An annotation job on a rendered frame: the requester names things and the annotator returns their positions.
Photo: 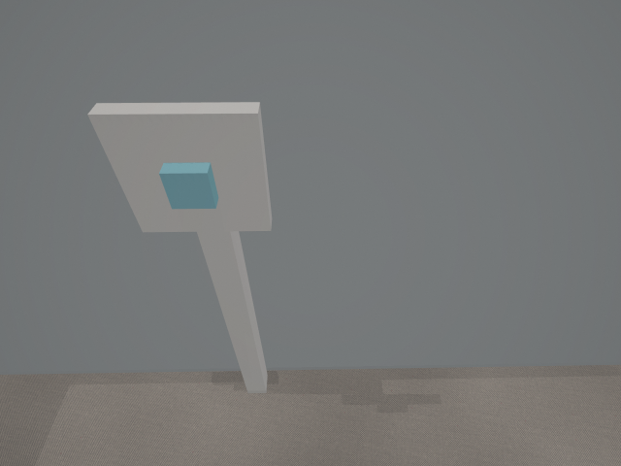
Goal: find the button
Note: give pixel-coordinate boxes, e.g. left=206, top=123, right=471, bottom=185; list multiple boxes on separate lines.
left=159, top=162, right=218, bottom=209

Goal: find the panel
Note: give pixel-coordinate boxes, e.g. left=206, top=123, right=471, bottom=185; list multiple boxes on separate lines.
left=88, top=102, right=272, bottom=393

